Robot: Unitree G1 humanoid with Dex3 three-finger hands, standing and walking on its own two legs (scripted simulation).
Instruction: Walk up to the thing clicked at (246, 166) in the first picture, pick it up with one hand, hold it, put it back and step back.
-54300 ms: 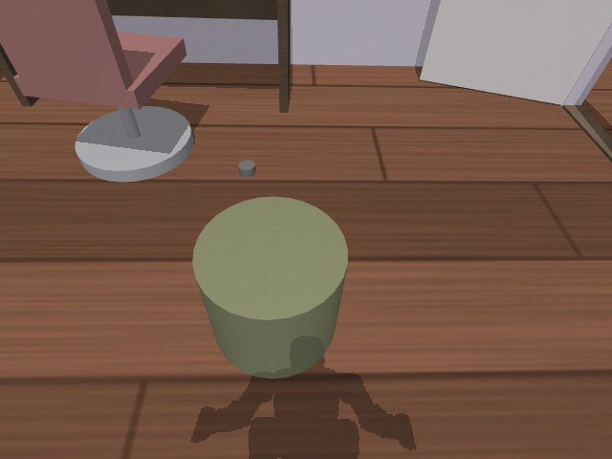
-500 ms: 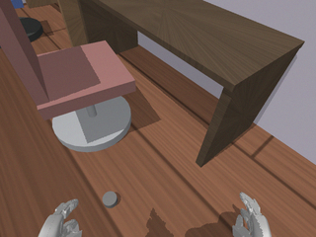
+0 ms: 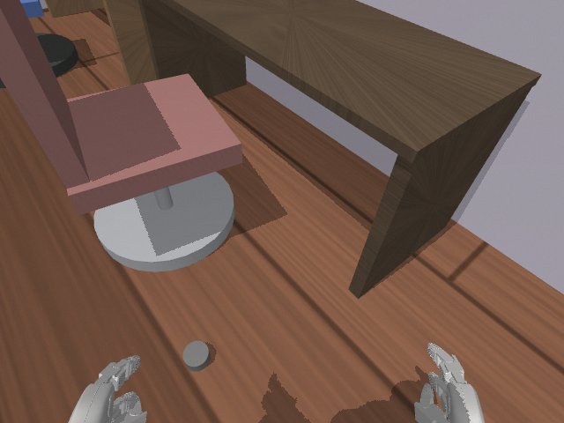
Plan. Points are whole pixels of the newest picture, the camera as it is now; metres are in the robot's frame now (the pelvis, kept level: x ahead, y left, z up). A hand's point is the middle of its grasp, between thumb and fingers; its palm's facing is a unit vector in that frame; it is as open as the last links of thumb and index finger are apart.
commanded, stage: stand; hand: left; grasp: from above
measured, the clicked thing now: (196, 356) +0.46 +0.24 -0.69
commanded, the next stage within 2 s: none
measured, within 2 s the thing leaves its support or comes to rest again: neither
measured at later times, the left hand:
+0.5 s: hand out of the picture +0.04 +0.25 -0.11, palm faces +0.02 -0.95 -0.32, open 7.4 cm
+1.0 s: hand out of the picture +0.02 +0.24 -0.10, palm faces +0.00 -0.94 -0.35, open 7.4 cm
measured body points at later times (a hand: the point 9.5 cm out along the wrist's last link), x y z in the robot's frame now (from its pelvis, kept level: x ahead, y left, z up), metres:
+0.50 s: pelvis +0.00 +0.01 +0.05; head +0.00 +0.02 +0.50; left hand +0.04 +0.30 -0.09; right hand +0.07 -0.26 -0.08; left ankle +0.01 +0.13 -0.68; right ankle +0.00 -0.14 -0.68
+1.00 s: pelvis -0.02 +0.00 +0.07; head -0.02 -0.01 +0.51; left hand +0.02 +0.29 -0.07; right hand +0.04 -0.29 -0.08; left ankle +0.01 +0.13 -0.68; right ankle +0.00 -0.14 -0.68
